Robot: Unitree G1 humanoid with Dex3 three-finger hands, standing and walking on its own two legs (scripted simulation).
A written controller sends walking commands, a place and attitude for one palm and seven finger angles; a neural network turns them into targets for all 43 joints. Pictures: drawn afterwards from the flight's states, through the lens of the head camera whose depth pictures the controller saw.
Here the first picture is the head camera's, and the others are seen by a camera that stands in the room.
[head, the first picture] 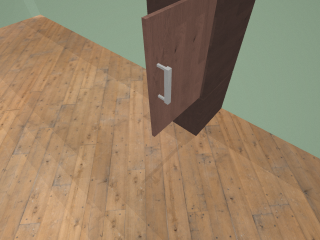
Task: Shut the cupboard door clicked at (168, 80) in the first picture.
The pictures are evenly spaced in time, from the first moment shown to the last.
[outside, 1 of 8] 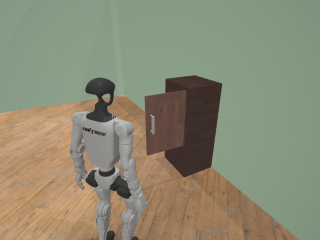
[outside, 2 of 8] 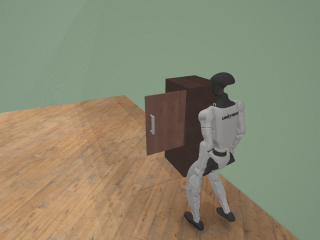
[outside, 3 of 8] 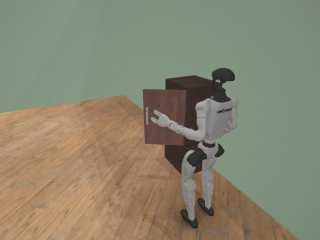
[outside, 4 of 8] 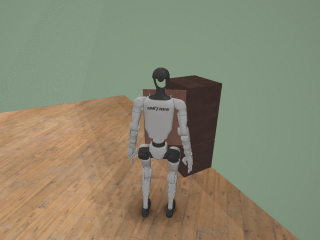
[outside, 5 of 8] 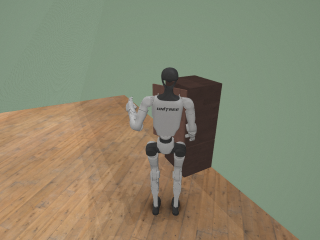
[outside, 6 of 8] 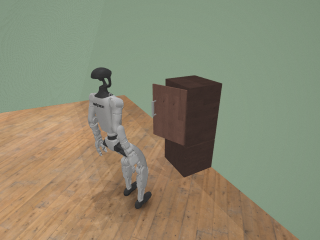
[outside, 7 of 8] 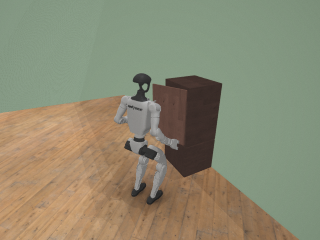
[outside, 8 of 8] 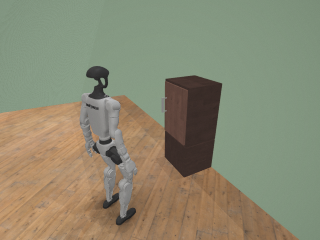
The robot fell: no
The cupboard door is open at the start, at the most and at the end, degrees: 88 88 0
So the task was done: yes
